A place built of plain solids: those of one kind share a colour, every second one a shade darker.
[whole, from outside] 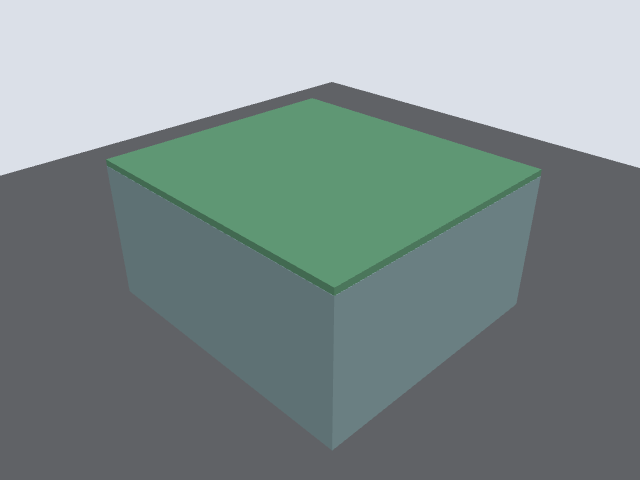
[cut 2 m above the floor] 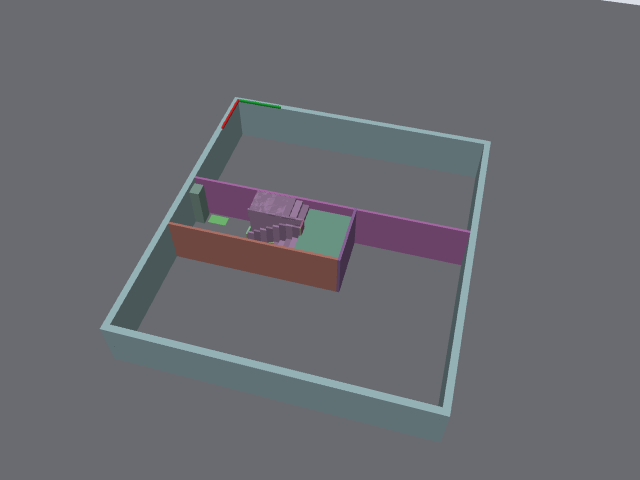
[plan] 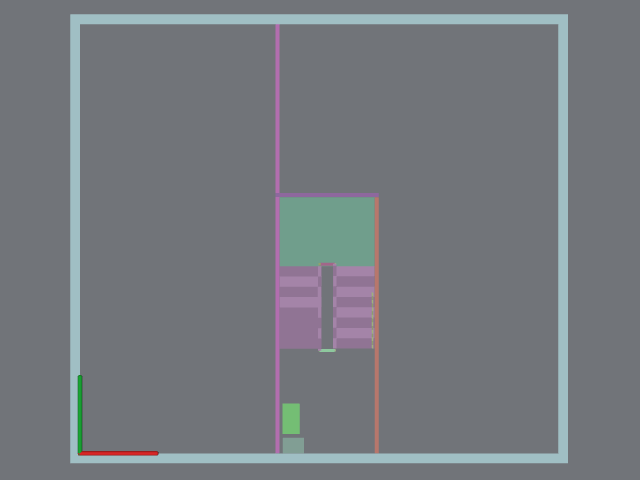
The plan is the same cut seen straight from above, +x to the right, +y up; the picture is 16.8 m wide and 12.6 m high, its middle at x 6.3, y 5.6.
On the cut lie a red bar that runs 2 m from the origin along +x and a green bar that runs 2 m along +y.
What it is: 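A small block of dwellings, 12.6 m wide and 11.3 m deep inside, its common dog-leg stair of 18 risers of 174 mm a storey on goings of 271 mm, 1.10 m wide flights and a well of 0.30 m; the dwelling on the first floor; a hall, a living room with a kitchen corner, a second bedroom, a bedroom, the bathroom shut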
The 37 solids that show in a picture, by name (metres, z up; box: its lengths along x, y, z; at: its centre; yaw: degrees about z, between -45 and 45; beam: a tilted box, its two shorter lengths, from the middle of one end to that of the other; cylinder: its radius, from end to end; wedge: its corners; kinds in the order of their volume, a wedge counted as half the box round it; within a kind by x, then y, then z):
{
 "wall_1": {"box": [0.26, 11.78, 6.3], "at": [-0.13, 5.63, 3.1]},
 "wall_2": {"box": [13.07, 0.26, 6.3], "at": [6.28, -0.13, 3.1]},
 "wall_3": {"box": [13.07, 0.26, 6.3], "at": [6.28, 11.39, 3.1]},
 "wall_4": {"box": [0.26, 11.78, 6.3], "at": [12.68, 5.63, 3.1]},
 "roof_slab_1": {"box": [13.05, 11.76, 0.44], "at": [6.28, 5.63, 6.32]},
 "piece_1": {"box": [1.1, 0.28, 3.0], "at": [5.79, 2.88, 1.45]},
 "piece_2": {"box": [1.1, 0.55, 2.83], "at": [5.79, 3.02, 1.36]},
 "piece_3": {"box": [1.1, 0.82, 2.66], "at": [5.79, 3.15, 1.28]},
 "piece_4": {"box": [1.1, 1.09, 2.48], "at": [5.79, 3.29, 1.19]},
 "piece_5": {"box": [1.1, 1.36, 2.31], "at": [5.79, 3.42, 1.1]},
 "piece_6": {"box": [1.1, 1.63, 2.13], "at": [5.79, 3.56, 1.02]},
 "piece_7": {"box": [1.1, 1.9, 1.96], "at": [5.79, 3.69, 0.93]},
 "piece_8": {"box": [1.1, 2.17, 1.79], "at": [5.79, 3.83, 0.84]},
 "piece_9": {"box": [0.09, 0.27, 1.09], "at": [6.29, 4.78, 2.11]},
 "piece_10": {"box": [0.09, 0.27, 1.14], "at": [6.69, 2.89, 0.52]},
 "piece_11": {"box": [0.09, 0.27, 1.32], "at": [6.69, 3.16, 0.61]},
 "piece_12": {"box": [0.09, 0.27, 1.49], "at": [6.69, 3.43, 0.7]},
 "piece_13": {"box": [0.09, 0.27, 1.66], "at": [6.69, 3.7, 0.78]},
 "piece_14": {"box": [0.09, 0.27, 1.84], "at": [6.69, 3.97, 0.87]},
 "piece_15": {"box": [0.09, 0.27, 2.01], "at": [6.69, 4.25, 0.96]},
 "piece_16": {"box": [0.09, 0.27, 2.19], "at": [6.69, 4.52, 1.04]},
 "piece_17": {"box": [0.09, 0.27, 2.36], "at": [6.69, 4.79, 1.13]},
 "piece_18": {"box": [1.1, 2.17, 0.22], "at": [7.19, 3.84, 0.06]},
 "piece_19": {"box": [1.1, 1.9, 0.4], "at": [7.19, 3.97, 0.15]},
 "piece_20": {"box": [1.1, 1.63, 0.57], "at": [7.19, 4.11, 0.24]},
 "piece_21": {"box": [1.1, 1.36, 0.74], "at": [7.19, 4.24, 0.32]},
 "piece_22": {"box": [1.1, 1.09, 0.92], "at": [7.19, 4.38, 0.41]},
 "piece_23": {"box": [1.1, 0.82, 1.09], "at": [7.19, 4.51, 0.5]},
 "piece_24": {"box": [1.1, 0.55, 1.27], "at": [7.19, 4.65, 0.58]},
 "piece_25": {"box": [1.1, 0.28, 1.44], "at": [7.19, 4.78, 0.67]},
 "half_1": {"box": [2.49, 1.82, 1.61], "at": [6.49, 5.82, 0.76]},
 "core_wall_1": {"box": [0.11, 6.73, 6.14], "at": [7.79, 3.36, 3.02]},
 "core_wall_low_1": {"box": [0.11, 11.27, 3.02], "at": [5.19, 5.63, 1.46]},
 "core_wall_back_1": {"box": [2.71, 0.11, 6.14], "at": [6.49, 6.78, 3.02]},
 "hung_more_letter_boxes_1": {"box": [0.56, 0.41, 1.82], "at": [5.6, 0.2, 0.86]},
 "ground_whole_1": {"box": [0.4, 0.08, 1.0], "at": [6.49, 2.7, 0.45]},
 "laid_doormat_1": {"box": [0.45, 0.8, 0.05], "at": [5.54, 0.91, -0.02]}
}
